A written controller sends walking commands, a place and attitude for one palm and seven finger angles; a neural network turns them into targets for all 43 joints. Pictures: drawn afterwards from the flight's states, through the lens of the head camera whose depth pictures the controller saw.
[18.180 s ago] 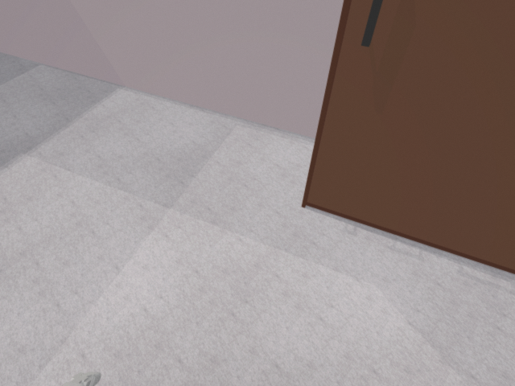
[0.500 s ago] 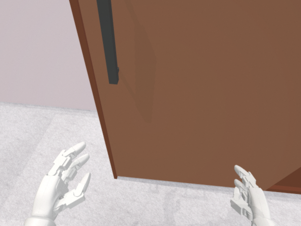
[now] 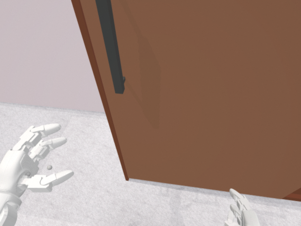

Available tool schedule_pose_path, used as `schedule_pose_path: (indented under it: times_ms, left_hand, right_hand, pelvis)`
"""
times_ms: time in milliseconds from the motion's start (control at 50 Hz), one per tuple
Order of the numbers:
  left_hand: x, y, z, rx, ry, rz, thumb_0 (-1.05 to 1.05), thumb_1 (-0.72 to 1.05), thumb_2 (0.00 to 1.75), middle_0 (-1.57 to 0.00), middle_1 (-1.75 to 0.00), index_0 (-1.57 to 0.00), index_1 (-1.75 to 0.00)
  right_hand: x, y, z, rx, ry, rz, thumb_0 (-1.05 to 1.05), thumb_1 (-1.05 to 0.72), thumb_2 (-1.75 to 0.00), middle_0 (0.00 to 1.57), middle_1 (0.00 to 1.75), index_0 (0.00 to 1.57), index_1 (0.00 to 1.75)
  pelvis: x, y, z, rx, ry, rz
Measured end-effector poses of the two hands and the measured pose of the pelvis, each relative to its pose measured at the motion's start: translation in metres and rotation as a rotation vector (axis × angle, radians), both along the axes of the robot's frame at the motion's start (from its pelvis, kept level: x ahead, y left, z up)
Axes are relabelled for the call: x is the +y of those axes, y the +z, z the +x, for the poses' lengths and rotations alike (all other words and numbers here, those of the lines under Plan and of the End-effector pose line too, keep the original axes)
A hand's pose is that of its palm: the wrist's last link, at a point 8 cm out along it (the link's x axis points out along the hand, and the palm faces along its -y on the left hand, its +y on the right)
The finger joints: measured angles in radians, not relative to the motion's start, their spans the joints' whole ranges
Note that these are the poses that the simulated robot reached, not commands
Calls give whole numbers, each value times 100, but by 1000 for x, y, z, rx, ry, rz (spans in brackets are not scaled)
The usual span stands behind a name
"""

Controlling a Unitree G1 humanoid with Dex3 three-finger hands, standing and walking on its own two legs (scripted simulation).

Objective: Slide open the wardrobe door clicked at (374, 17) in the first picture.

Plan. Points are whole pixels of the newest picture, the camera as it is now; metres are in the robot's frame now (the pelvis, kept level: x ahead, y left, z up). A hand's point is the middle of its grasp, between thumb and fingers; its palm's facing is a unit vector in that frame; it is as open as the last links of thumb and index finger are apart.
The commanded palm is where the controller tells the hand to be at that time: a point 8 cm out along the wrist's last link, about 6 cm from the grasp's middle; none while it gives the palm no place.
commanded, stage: raise the hand with hooked fingers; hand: left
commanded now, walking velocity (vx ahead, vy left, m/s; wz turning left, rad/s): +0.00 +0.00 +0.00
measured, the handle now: (113, 40) +0.48 +0.12 +0.26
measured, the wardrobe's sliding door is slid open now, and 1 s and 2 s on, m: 0.00 0.00 0.00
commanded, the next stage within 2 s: move the hooked fingers beside the handle in 1.22 s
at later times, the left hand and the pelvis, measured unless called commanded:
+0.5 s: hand (5, 121) +0.25 +0.29 +0.21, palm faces +0.06 -0.99 -0.12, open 13.8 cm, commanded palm +0.22 +0.33 +0.24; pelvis +0.00 +0.03 +0.02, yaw +1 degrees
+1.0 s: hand (0, 95) +0.28 +0.29 +0.26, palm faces +0.03 -0.99 -0.12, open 14.0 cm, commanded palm +0.24 +0.34 +0.28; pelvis +0.00 +0.02 +0.03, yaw +0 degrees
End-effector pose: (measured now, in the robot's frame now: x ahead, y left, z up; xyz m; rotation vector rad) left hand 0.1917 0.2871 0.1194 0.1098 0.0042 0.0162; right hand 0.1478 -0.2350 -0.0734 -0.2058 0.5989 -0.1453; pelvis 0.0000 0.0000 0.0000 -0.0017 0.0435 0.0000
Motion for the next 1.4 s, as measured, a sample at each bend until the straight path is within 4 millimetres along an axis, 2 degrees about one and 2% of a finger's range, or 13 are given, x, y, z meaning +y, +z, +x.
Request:
schedule_pose_path:
  times_ms: [100,180,380,460,540,640,780,840,1020,1400]
  left_hand:
    - [8,13,7,-27,1,-2,0,-4,49,-27,-90,-27,-91]
    - [14,27,13,-54,-9,9,0,-14,45,-27,-96,-28,-97]
    - [44,75,29,-99,29,16,-1,-37,35,-29,-111,-29,-111]
    - [53,91,35,-87,33,15,-1,-44,33,-29,-115,-30,-116]
    - [59,108,41,-91,32,18,-1,-47,31,-30,-118,-30,-118]
    - [67,129,51,-91,34,20,-2,-49,30,-30,-119,-30,-119]
    - [74,156,63,-92,38,29,-2,-50,30,-30,-120,-30,-120]
    - [72,157,67,-78,21,23,-2,-50,30,-30,-120,-30,-120]
    - [56,141,66,-72,7,6,-2,-50,30,-30,-120,-30,-120]
    - [50,146,65,-68,25,6,-2,-50,30,-30,-120,-30,-120]
  right_hand:
    - [-13,13,3,-10,-18,-64,2,-90,-90,20,30,21,30]
    - [-9,27,15,-49,-12,-83,2,-90,-90,20,30,20,30]
    - [41,50,55,-138,95,-13,2,-90,-90,20,30,20,30]
    - [60,53,64,-139,136,18,2,-90,-90,20,30,21,30]
    - [70,53,66,-122,159,35,2,-90,-90,21,30,21,30]
    - [70,50,62,-84,161,38,2,-90,-90,21,30,21,30]
    - [53,45,53,-35,129,21,2,-90,-90,21,30,21,30]
    - [44,44,49,-23,108,20,2,-90,-90,21,30,21,30]
    - [25,45,45,-27,68,-1,2,-90,-90,20,30,20,30]
    - [27,46,56,-58,89,25,2,-90,-90,20,30,21,30]
  pelvis:
    - [8,5,3,-28,-1,-6]
    - [14,10,4,-51,0,-8]
    - [22,19,4,-95,9,-13]
    - [25,21,2,-105,12,-13]
    - [26,23,1,-110,16,-12]
    - [26,25,-1,-112,18,-10]
    - [24,26,-1,-107,17,-8]
    - [23,26,-1,-99,14,-6]
    - [18,26,0,-97,3,-5]
    - [10,24,-1,-103,11,-4]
